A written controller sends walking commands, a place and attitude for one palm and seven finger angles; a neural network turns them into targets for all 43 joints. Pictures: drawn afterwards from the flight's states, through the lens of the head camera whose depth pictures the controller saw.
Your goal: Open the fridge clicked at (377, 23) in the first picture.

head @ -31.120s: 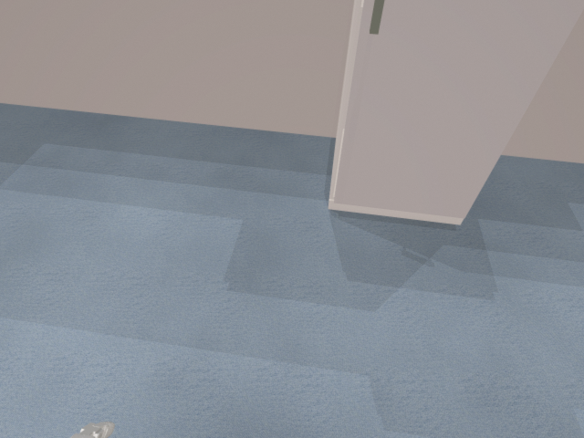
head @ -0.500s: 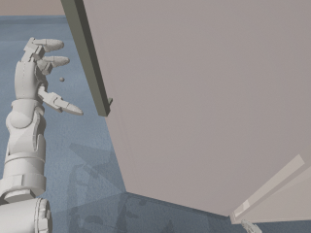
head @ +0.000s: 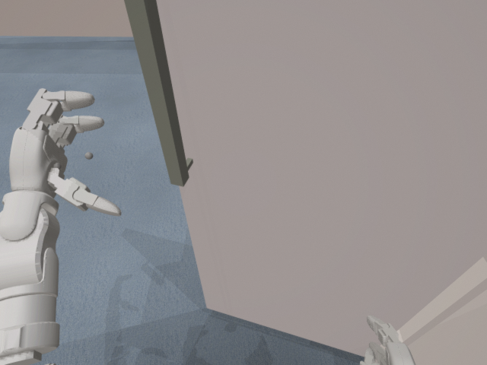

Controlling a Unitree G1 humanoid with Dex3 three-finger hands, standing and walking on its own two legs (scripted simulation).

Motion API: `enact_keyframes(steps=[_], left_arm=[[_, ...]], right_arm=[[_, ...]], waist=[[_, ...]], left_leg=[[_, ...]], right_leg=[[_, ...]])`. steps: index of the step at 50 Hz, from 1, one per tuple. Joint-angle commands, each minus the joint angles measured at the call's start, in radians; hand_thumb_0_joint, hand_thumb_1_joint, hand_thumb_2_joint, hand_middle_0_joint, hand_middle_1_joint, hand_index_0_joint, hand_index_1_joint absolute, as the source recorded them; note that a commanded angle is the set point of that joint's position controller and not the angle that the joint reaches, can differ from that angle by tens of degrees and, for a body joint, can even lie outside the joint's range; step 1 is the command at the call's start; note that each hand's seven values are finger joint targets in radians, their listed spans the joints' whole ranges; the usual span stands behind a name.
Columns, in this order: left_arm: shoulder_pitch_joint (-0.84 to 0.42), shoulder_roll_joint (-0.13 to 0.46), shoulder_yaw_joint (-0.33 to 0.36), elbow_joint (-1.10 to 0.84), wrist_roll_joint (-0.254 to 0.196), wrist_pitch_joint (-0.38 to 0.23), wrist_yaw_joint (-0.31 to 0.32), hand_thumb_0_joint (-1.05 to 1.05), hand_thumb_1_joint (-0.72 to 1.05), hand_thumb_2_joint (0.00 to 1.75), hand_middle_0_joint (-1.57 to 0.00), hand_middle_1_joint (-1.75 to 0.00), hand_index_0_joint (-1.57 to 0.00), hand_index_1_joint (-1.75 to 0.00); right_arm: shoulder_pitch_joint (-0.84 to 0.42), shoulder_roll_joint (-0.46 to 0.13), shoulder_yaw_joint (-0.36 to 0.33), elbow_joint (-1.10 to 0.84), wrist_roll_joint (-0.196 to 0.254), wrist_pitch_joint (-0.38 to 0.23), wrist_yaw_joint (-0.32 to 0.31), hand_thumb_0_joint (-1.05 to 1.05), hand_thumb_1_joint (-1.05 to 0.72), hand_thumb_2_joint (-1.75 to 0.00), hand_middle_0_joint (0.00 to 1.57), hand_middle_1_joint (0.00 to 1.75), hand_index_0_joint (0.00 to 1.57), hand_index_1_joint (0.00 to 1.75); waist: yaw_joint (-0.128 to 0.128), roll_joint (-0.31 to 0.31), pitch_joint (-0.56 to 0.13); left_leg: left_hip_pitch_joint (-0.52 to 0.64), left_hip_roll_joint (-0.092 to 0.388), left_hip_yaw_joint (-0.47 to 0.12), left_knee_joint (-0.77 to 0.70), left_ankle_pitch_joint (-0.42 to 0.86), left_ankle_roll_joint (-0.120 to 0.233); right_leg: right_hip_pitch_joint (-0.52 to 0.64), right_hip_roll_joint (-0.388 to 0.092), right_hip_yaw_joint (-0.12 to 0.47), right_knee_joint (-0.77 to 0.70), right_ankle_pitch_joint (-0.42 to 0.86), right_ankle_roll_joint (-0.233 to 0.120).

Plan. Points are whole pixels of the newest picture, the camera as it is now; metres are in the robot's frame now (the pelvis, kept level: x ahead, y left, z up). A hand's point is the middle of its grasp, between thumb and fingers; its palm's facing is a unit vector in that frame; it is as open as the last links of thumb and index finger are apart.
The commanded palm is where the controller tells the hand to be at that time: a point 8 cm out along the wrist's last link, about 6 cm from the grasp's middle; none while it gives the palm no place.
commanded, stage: slip the hand off the handle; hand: left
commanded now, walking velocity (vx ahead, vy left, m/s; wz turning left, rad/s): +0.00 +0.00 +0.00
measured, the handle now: (169, 94) +0.42 +0.15 +0.25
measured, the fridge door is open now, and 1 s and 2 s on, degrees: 74 74 74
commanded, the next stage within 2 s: draw the hand back to the body in 0.54 s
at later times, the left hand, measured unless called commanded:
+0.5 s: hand (55, 183) +0.27 +0.26 +0.21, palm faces +0.21 -0.96 -0.17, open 14.7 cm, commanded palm +0.24 +0.30 +0.21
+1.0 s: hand (40, 208) +0.24 +0.27 +0.20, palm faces +0.01 -1.00 -0.09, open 14.7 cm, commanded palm +0.21 +0.30 +0.20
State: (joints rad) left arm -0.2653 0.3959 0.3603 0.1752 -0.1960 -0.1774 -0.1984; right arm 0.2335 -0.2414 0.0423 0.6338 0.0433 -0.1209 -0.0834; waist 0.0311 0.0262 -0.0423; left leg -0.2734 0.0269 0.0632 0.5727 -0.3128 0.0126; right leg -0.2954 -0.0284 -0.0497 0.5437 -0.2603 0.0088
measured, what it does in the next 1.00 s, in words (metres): stands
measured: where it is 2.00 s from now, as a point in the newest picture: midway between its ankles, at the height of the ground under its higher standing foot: outside the picture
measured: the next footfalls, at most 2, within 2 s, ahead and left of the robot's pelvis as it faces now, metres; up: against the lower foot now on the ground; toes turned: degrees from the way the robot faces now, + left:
none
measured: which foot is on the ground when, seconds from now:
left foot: down 0.00-1.00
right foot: down 0.00-1.00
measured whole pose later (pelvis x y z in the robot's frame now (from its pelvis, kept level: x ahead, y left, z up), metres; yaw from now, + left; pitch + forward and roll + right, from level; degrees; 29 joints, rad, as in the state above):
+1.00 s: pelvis +0.00 +0.00 +0.00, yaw +1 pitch -4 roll -1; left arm -0.03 0.49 0.47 -0.02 -0.40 0.23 -0.50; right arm 0.23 -0.28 0.08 0.59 0.09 -0.22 -0.09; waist 0.06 0.06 -0.05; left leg -0.18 0.03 0.04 0.55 -0.31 0.01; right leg -0.18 -0.03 -0.07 0.50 -0.26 0.01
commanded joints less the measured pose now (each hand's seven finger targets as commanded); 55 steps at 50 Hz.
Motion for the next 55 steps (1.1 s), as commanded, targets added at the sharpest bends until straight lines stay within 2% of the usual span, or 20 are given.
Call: enact_keyframes(steps=[1, 4, 6, 7, 14, 17, 19, 22, 24, 28, 31, 33, 34, 35, 40, 44, 46, 48, 51, 55], left_arm=[[-0.316, 0.222, 0.054, -0.274, -0.031, -0.042, -0.022, 0.00, -0.55, 0.20, -0.25, -1.15, -0.25, -1.15], [-0.277, 0.204, 0.045, -0.278, -0.046, -0.030, -0.039, 0.00, -0.55, 0.20, -0.25, -1.15, -0.25, -1.15], [-0.239, 0.260, 0.106, -0.286, -0.056, -0.025, -0.042, 0.00, -0.55, 0.20, -0.25, -1.15, -0.25, -1.15], [-0.233, 0.233, 0.084, -0.306, -0.061, -0.023, -0.047, 0.00, -0.55, 0.20, -0.25, -1.15, -0.25, -1.15], [-0.139, 0.300, 0.172, -0.341, -0.091, -0.019, -0.068, 0.00, -0.55, 0.20, -0.25, -1.15, -0.25, -1.15], [-0.217, 0.283, 0.141, -0.313, -0.102, -0.019, -0.086, 0.00, -0.55, 0.20, -0.25, -1.15, -0.25, -1.15], [-0.200, 0.298, 0.154, -0.281, -0.106, -0.019, -0.096, 0.00, -0.55, 0.20, -0.25, -1.15, -0.25, -1.15], [-0.210, 0.296, 0.144, -0.292, -0.108, -0.026, -0.116, 0.00, -0.55, 0.20, -0.25, -1.15, -0.25, -1.15], [-0.187, 0.313, 0.169, -0.259, -0.118, -0.026, -0.123, 0.00, -0.55, 0.20, -0.25, -1.15, -0.25, -1.15], [-0.196, 0.311, 0.165, -0.300, -0.121, -0.036, -0.129, 0.00, -0.55, 0.20, -0.25, -1.15, -0.25, -1.15], [-0.202, 0.283, 0.140, -0.276, -0.117, -0.026, -0.119, 0.00, -0.55, 0.20, -0.25, -1.15, -0.25, -1.15], [-0.183, 0.312, 0.171, -0.286, -0.111, -0.027, -0.105, 0.00, -0.55, 0.20, -0.25, -1.15, -0.25, -1.15], [-0.069, 0.342, 0.159, -0.117, -0.128, 0.105, -0.168, 0.00, -0.55, 0.20, -0.25, -1.15, -0.25, -1.15], [-0.120, 0.352, 0.162, -0.258, -0.140, 0.159, -0.201, 0.00, -0.55, 0.20, -0.25, -1.15, -0.25, -1.15], [-0.076, 0.429, 0.242, -0.381, -0.199, 0.350, -0.297, 0.00, -0.55, 0.20, -0.25, -1.15, -0.25, -1.15], [-0.004, 0.390, 0.262, -0.394, -0.238, 0.344, -0.302, 0.00, -0.55, 0.20, -0.25, -1.15, -0.25, -1.15], [0.003, 0.319, 0.197, -0.349, -0.234, 0.354, -0.296, 0.00, -0.55, 0.20, -0.25, -1.15, -0.25, -1.15], [-0.006, 0.294, 0.154, -0.339, -0.216, 0.376, -0.292, 0.00, -0.55, 0.20, -0.25, -1.15, -0.25, -1.15], [-0.041, 0.296, 0.126, -0.408, -0.189, 0.392, -0.284, 0.00, -0.55, 0.20, -0.25, -1.15, -0.25, -1.15], [-0.031, 0.349, 0.175, -0.526, -0.182, 0.358, -0.272, 0.00, -0.48, 0.24, -0.25, -1.11, -0.25, -1.11]], right_arm=[[-0.102, -0.128, -0.043, -0.156, 0.001, -0.061, -0.023, 0.00, -0.90, -0.90, 0.20, 0.30, 0.20, 0.30], [-0.112, -0.128, -0.039, -0.156, 0.004, -0.067, -0.028, 0.00, -0.90, -0.90, 0.20, 0.30, 0.20, 0.30], [-0.112, -0.130, -0.040, -0.154, 0.002, -0.072, -0.032, 0.00, -0.90, -0.90, 0.20, 0.30, 0.20, 0.30], [-0.123, -0.126, -0.035, -0.163, 0.002, -0.075, -0.031, 0.00, -0.90, -0.90, 0.20, 0.30, 0.20, 0.30], [-0.136, -0.131, -0.032, -0.160, -0.001, -0.090, -0.036, 0.00, -0.90, -0.90, 0.20, 0.30, 0.20, 0.30], [-0.136, -0.128, -0.029, -0.149, 0.006, -0.100, -0.046, 0.00, -0.90, -0.90, 0.20, 0.30, 0.20, 0.30], [-0.134, -0.136, -0.034, -0.144, 0.005, -0.103, -0.052, 0.00, -0.90, -0.90, 0.20, 0.30, 0.20, 0.30], [-0.136, -0.131, -0.033, -0.149, 0.006, -0.108, -0.051, 0.00, -0.90, -0.90, 0.20, 0.30, 0.20, 0.30], [-0.129, -0.137, -0.036, -0.143, 0.004, -0.110, -0.053, 0.00, -0.90, -0.90, 0.20, 0.30, 0.20, 0.30], [-0.136, -0.134, -0.035, -0.157, 0.005, -0.120, -0.050, 0.00, -0.90, -0.90, 0.20, 0.30, 0.20, 0.30], [-0.126, -0.134, -0.033, -0.155, 0.005, -0.121, -0.050, 0.00, -0.90, -0.90, 0.20, 0.30, 0.20, 0.30], [-0.124, -0.138, -0.036, -0.157, 0.003, -0.127, -0.050, 0.00, -0.90, -0.90, 0.20, 0.30, 0.20, 0.30], [-0.127, -0.167, -0.033, -0.155, 0.022, -0.124, -0.056, 0.00, -0.90, -0.90, 0.20, 0.30, 0.20, 0.30], [-0.145, -0.156, -0.028, -0.188, 0.036, -0.126, -0.056, 0.00, -0.90, -0.90, 0.20, 0.30, 0.20, 0.30], [-0.169, -0.150, -0.003, -0.230, 0.041, -0.148, -0.042, 0.00, -0.90, -0.90, 0.20, 0.30, 0.20, 0.30], [-0.164, -0.142, -0.001, -0.226, 0.036, -0.161, -0.018, 0.00, -0.90, -0.90, 0.20, 0.30, 0.20, 0.30], [-0.154, -0.143, 0.000, -0.218, 0.040, -0.162, -0.014, 0.00, -0.90, -0.90, 0.20, 0.30, 0.20, 0.30], [-0.151, -0.149, -0.003, -0.212, 0.045, -0.163, -0.015, 0.00, -0.90, -0.90, 0.20, 0.30, 0.20, 0.30], [-0.160, -0.146, -0.003, -0.222, 0.045, -0.164, -0.020, 0.00, -0.90, -0.90, 0.20, 0.30, 0.20, 0.30], [-0.172, -0.139, 0.003, -0.223, 0.034, -0.173, -0.023, 0.00, -0.90, -0.90, 0.20, 0.30, 0.20, 0.30]], waist=[[-0.002, 0.057, -0.203], [-0.003, 0.021, -0.177], [0.008, 0.012, -0.183], [0.009, 0.030, -0.173], [0.024, 0.021, -0.169], [-0.003, 0.034, -0.123], [-0.003, 0.001, -0.125], [0.001, 0.054, -0.156], [0.003, 0.003, -0.157], [0.014, 0.069, -0.169], [0.006, 0.026, -0.158], [0.020, 0.041, -0.163], [0.025, 0.047, -0.199], [0.034, 0.079, -0.220], [0.045, 0.044, -0.219], [0.042, 0.021, -0.138], [0.024, 0.006, -0.068], [0.015, 0.055, -0.036], [0.011, 0.051, -0.059], [0.021, 0.084, -0.129]], left_leg=[[0.093, -0.010, -0.055, -0.086, 0.235, 0.003], [0.086, -0.009, -0.055, -0.086, 0.206, 0.007], [0.079, -0.012, -0.057, -0.086, 0.201, 0.007], [0.074, -0.016, -0.055, -0.087, 0.192, 0.007], [0.055, -0.016, -0.049, -0.077, 0.192, 0.010], [0.045, -0.018, -0.055, -0.079, 0.130, 0.009], [0.031, -0.015, -0.048, -0.066, 0.128, 0.013], [0.038, -0.020, -0.051, -0.061, 0.139, 0.011], [0.022, -0.013, -0.051, -0.050, 0.145, 0.012], [0.029, -0.019, -0.056, -0.055, 0.142, 0.009], [0.019, -0.017, -0.058, -0.056, 0.138, 0.010], [0.018, -0.016, -0.064, -0.063, 0.130, 0.009], [0.024, -0.006, -0.062, -0.081, 0.130, 0.016], [0.051, -0.009, -0.067, -0.091, 0.166, 0.018], [0.119, -0.020, -0.083, -0.094, 0.277, 0.028], [0.123, -0.016, -0.081, -0.098, 0.242, 0.020], [0.110, -0.012, -0.084, -0.115, 0.186, 0.017], [0.114, -0.012, -0.083, -0.129, 0.138, 0.016], [0.130, -0.014, -0.088, -0.133, 0.130, 0.020], [0.173, -0.016, -0.098, -0.126, 0.184, 0.020]], right_leg=[[0.059, 0.026, 0.008, -0.056, 0.187, -0.034], [0.050, 0.026, 0.007, -0.066, 0.163, -0.031], [0.066, 0.026, 0.008, -0.066, 0.162, -0.030], [0.064, 0.022, 0.009, -0.068, 0.154, -0.029], [0.096, 0.016, 0.021, -0.074, 0.161, -0.026], [0.049, 0.016, 0.025, -0.092, 0.081, -0.021], [0.058, 0.009, 0.037, -0.095, 0.079, -0.017], [0.063, 0.008, 0.037, -0.081, 0.087, -0.020], [0.073, 0.003, 0.046, -0.081, 0.100, -0.018], [0.060, 0.008, 0.036, -0.067, 0.090, -0.022], [0.049, 0.010, 0.030, -0.065, 0.087, -0.019], [0.052, 0.011, 0.026, -0.064, 0.069, -0.022], [0.124, -0.002, 0.035, -0.065, 0.107, -0.028], [0.147, -0.009, 0.027, -0.071, 0.151, -0.025], [0.181, 0.004, 0.007, -0.080, 0.269, -0.023], [0.134, 0.019, 0.007, -0.111, 0.220, -0.020], [0.079, 0.024, -0.005, -0.122, 0.154, -0.019], [0.048, 0.025, -0.007, -0.130, 0.096, -0.020], [0.059, 0.021, -0.008, -0.132, 0.081, -0.020], [0.098, 0.025, -0.011, -0.124, 0.124, -0.027]])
